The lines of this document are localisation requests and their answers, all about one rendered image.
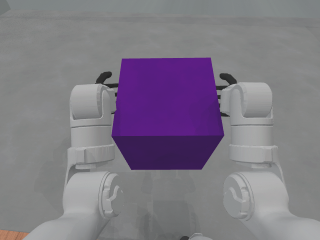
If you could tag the left robot forearm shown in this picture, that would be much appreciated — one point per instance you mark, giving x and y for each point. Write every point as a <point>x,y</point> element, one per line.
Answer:
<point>90,107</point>

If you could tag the right robot shin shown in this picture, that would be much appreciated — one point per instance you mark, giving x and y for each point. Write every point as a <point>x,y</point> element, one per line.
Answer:
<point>196,234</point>

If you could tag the robot right hand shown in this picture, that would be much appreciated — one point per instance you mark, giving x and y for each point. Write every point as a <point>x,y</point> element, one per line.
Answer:
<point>231,81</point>

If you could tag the carton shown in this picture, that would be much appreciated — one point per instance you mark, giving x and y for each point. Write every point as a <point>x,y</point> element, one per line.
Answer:
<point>167,113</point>

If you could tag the robot right upper arm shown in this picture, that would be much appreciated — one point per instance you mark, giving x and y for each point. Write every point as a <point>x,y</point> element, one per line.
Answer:
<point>260,201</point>

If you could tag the robot left hand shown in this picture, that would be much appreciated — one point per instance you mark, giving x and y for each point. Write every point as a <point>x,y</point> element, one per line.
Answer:
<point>103,77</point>

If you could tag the robot left upper arm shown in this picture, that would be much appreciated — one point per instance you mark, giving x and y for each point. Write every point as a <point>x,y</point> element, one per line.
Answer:
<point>90,200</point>

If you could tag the right robot forearm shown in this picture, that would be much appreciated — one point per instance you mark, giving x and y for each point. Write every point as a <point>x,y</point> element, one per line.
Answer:
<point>250,107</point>

